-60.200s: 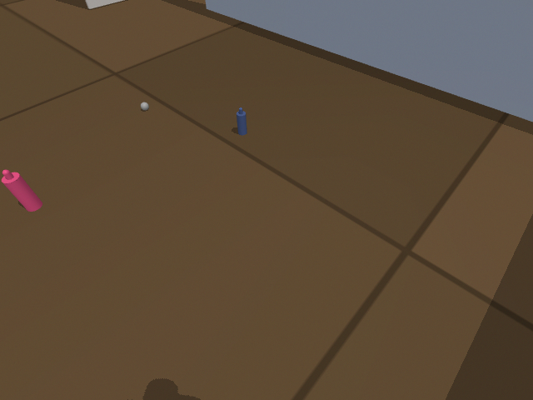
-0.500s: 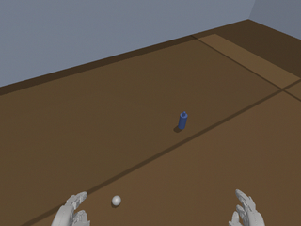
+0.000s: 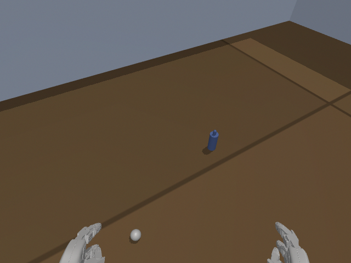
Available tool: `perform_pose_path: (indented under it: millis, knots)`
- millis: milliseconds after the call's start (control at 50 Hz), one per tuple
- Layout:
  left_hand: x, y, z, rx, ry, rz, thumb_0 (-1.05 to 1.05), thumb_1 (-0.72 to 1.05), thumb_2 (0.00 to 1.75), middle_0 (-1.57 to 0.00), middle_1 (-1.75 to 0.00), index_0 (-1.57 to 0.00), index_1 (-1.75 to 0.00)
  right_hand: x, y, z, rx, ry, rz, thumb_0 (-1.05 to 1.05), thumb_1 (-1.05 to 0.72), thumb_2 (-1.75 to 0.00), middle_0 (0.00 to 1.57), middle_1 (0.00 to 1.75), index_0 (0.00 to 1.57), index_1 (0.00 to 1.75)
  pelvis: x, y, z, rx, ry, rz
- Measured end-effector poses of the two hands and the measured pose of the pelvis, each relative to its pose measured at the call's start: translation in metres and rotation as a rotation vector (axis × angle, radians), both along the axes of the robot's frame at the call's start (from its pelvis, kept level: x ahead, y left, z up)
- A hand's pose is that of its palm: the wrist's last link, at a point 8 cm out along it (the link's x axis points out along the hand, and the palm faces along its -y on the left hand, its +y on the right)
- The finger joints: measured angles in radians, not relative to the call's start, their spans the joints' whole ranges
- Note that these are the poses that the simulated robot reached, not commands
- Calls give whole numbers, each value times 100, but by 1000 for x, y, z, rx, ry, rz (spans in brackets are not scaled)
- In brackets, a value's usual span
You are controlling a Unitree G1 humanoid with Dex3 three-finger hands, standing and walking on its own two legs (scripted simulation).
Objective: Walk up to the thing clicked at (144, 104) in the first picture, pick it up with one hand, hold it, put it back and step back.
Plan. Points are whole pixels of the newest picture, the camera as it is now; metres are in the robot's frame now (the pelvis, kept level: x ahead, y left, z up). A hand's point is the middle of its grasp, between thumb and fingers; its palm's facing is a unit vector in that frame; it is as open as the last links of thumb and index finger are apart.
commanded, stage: home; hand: left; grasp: from above
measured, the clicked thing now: (135, 234) +0.41 +0.23 -0.69
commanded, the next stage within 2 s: stand in 0.46 s
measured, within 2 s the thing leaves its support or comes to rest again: neither
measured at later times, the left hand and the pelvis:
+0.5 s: hand out of the picture +0.16 +0.17 -0.05, palm faces +0.03 -0.98 -0.20, open 7.4 cm; pelvis +0.00 +0.00 +0.00, yaw +0 degrees
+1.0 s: hand out of the picture +0.08 +0.24 -0.11, palm faces +0.03 -0.95 -0.32, open 7.4 cm; pelvis -0.01 +0.01 +0.05, yaw +0 degrees
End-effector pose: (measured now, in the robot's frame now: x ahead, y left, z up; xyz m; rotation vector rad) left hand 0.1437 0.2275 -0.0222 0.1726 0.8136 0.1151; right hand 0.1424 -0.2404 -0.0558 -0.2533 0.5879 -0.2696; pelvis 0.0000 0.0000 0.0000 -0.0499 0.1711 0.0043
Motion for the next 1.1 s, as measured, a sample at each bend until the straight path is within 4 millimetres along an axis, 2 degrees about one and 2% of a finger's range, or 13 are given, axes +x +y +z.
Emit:
perform_pose_path:
  millis: [560,660,740,880,1100]
  knots:
    - [-3,-5,0,3,2,-1,1,91,90,-20,-30,-20,-30,-1,-6,-1,6,6,0,1,-90,-90,21,30,20,30,-2,-5,0,6,4,1]
    - [-1,11,-24,108,9,-37,1,91,90,-21,-30,-20,-30,-10,-14,-19,-32,271,137,1,-90,-90,21,30,20,30,-10,-7,12,41,-91,-2]
    - [-16,27,-35,131,84,-13,1,91,90,-21,-30,-20,-30,-24,-24,-20,3,381,116,1,-90,-90,21,30,21,30,-10,-6,22,54,-130,-5]
    - [-52,48,-45,137,224,45,1,91,90,-21,-30,-20,-30,-52,-33,-16,22,479,36,1,-90,-90,21,30,20,30,-5,1,36,50,-180,-7]
    - [-95,58,-48,98,367,93,1,91,90,-21,-30,-20,-30,-82,-17,-9,51,582,-13,1,-91,-90,21,30,20,30,-8,14,55,41,-230,-4]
